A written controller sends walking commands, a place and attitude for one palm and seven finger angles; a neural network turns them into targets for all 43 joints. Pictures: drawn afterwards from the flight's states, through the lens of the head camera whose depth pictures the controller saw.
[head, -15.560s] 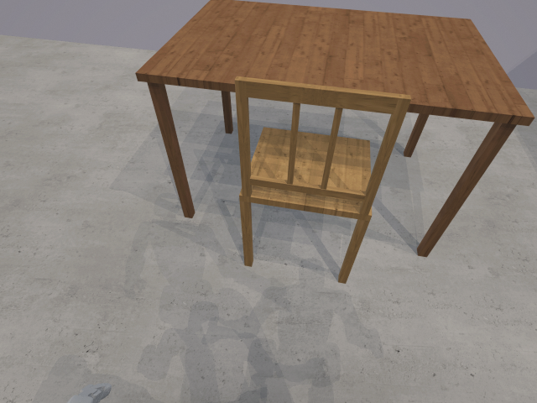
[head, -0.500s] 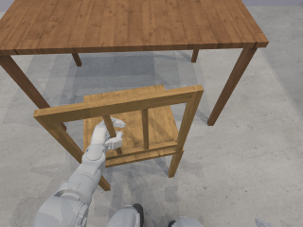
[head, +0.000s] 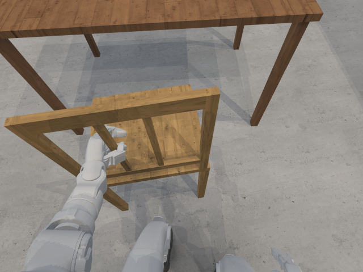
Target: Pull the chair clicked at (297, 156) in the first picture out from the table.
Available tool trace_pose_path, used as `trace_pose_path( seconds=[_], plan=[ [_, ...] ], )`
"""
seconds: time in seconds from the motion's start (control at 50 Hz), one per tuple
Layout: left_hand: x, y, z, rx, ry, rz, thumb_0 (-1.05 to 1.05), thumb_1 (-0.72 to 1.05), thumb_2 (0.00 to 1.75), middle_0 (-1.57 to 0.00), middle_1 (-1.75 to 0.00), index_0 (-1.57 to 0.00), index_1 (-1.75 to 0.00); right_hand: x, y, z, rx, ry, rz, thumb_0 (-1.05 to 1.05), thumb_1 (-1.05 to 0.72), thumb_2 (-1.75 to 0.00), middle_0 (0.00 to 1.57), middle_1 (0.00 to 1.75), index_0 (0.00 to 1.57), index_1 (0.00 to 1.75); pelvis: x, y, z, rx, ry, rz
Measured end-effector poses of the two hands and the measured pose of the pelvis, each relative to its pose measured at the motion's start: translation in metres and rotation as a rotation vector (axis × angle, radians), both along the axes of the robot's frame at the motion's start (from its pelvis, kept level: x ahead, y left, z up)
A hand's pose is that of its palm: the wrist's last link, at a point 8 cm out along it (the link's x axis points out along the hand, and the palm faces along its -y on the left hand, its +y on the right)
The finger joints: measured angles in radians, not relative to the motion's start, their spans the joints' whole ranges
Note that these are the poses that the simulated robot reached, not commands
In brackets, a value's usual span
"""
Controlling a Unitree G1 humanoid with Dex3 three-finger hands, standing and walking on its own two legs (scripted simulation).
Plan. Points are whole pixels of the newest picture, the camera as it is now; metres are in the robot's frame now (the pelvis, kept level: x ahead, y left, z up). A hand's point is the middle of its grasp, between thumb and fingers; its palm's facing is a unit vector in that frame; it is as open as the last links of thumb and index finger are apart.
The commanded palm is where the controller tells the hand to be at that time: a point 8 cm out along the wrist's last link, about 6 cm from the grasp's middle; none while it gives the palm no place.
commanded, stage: step backward, pulling the chair out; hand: left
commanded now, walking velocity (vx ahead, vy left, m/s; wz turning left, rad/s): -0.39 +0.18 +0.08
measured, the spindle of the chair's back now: (115, 150) +0.39 +0.20 -0.07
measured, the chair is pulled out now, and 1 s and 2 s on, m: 0.25 0.44 0.70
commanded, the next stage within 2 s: stop walking, hand still on the chair in 1.24 s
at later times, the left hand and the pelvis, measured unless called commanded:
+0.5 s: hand (122, 174) +0.32 +0.17 -0.04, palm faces +0.10 -0.97 -0.20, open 5.1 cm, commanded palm +0.32 +0.22 -0.05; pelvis -0.07 +0.00 +0.01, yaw +2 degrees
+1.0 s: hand (102, 233) +0.19 +0.18 -0.04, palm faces +0.06 -0.98 -0.18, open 5.1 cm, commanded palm +0.19 +0.24 -0.04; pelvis -0.19 +0.04 +0.01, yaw +3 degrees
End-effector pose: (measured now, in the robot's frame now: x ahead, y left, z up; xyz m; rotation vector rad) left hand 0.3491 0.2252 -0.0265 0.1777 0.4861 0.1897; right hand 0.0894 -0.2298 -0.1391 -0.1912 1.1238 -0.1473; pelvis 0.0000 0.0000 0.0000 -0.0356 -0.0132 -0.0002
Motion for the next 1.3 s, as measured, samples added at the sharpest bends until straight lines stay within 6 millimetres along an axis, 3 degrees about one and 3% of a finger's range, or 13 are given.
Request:
trace_pose_path(
  seconds=[0.1, 0.22, 0.3, 0.42, 0.54, 0.74, 0.84, 0.94, 1.12, 1.2, 1.3],
  plan=[
    [-0.010, -0.004, 0.001, -0.010, 0.028, 0.001, 0.04, 0.71, 0.81, -0.38, -1.23, -0.50, -1.44, -0.026, -0.039, 0.023, -0.113, 0.078, -0.020, 0.00, -0.91, -0.90, 0.21, 0.30, 0.21, 0.30, 0.002, 0.002, 0.013, 0.051, 0.028, 0.011],
    [-0.007, 0.000, 0.000, -0.011, 0.021, -0.055, 0.03, 0.71, 0.82, -0.38, -1.28, -0.50, -1.44, -0.026, -0.060, 0.041, -0.237, 0.076, -0.038, 0.01, -0.91, -0.90, 0.20, 0.30, 0.20, 0.30, -0.010, 0.016, 0.010, 0.055, 0.049, 0.040],
    [-0.012, 0.000, 0.000, -0.015, 0.023, -0.069, 0.03, 0.72, 0.81, -0.36, -1.29, -0.50, -1.44, -0.022, -0.049, 0.046, -0.208, 0.021, -0.002, 0.00, -0.91, -0.90, 0.20, 0.30, 0.20, 0.30, -0.028, 0.015, 0.012, 0.049, 0.045, 0.019],
    [-0.035, -0.006, 0.001, -0.019, 0.037, -0.031, 0.03, 0.72, 0.80, -0.36, -1.27, -0.50, -1.44, -0.036, -0.024, 0.028, -0.084, -0.031, -0.004, 0.00, -0.91, -0.90, 0.20, 0.30, 0.20, 0.30, -0.053, 0.002, 0.010, 0.011, 0.028, 0.026],
    [-0.065, -0.012, 0.003, -0.031, 0.067, -0.024, 0.04, 0.72, 0.79, -0.34, -1.25, -0.50, -1.44, -0.069, -0.009, 0.022, -0.047, 0.005, -0.018, 0.00, -0.91, -0.90, 0.21, 0.30, 0.21, 0.30, -0.077, 0.007, 0.015, 0.048, 0.052, 0.044],
    [-0.110, -0.002, 0.002, -0.051, 0.044, -0.126, 0.03, 0.72, 0.80, -0.32, -1.30, -0.50, -1.44, -0.120, 0.009, 0.027, -0.133, 0.033, 0.001, 0.00, -0.91, -0.90, 0.21, 0.30, 0.21, 0.30, -0.130, 0.041, 0.009, 0.069, 0.053, 0.056],
    [-0.138, 0.004, 0.002, -0.050, 0.043, -0.109, 0.03, 0.72, 0.80, -0.33, -1.30, -0.50, -1.44, -0.147, 0.022, 0.025, -0.080, 0.030, 0.007, 0.00, -0.91, -0.90, 0.21, 0.30, 0.20, 0.30, -0.149, 0.037, 0.009, 0.032, 0.048, 0.047],
    [-0.166, 0.007, 0.003, -0.036, 0.043, -0.071, 0.04, 0.72, 0.82, -0.36, -1.29, -0.50, -1.44, -0.179, 0.023, 0.016, -0.037, 0.037, -0.008, 0.00, -0.91, -0.90, 0.21, 0.30, 0.21, 0.30, -0.175, 0.032, 0.010, -0.001, 0.031, 0.041],
    [-0.218, 0.018, 0.002, -0.061, 0.035, -0.106, 0.03, 0.73, 0.82, -0.35, -1.30, -0.50, -1.44, -0.232, 0.013, 0.030, -0.169, 0.015, -0.015, 0.00, -0.91, -0.90, 0.21, 0.30, 0.21, 0.30, -0.233, 0.059, 0.005, 0.035, 0.044, 0.075],
    [-0.244, 0.026, 0.002, -0.078, 0.024, -0.118, 0.03, 0.75, 0.82, -0.33, -1.31, -0.50, -1.44, -0.258, 0.023, 0.040, -0.181, -0.001, -0.021, 0.00, -0.91, -0.90, 0.21, 0.30, 0.20, 0.30, -0.258, 0.068, 0.008, 0.041, 0.024, 0.041],
    [-0.279, 0.035, 0.004, -0.083, 0.053, -0.086, 0.04, 0.76, 0.83, -0.33, -1.30, -0.50, -1.44, -0.289, 0.044, 0.038, -0.103, 0.018, -0.008, 0.00, -0.91, -0.90, 0.20, 0.30, 0.20, 0.30, -0.281, 0.065, 0.015, -0.008, 0.032, 0.034]
  ],
)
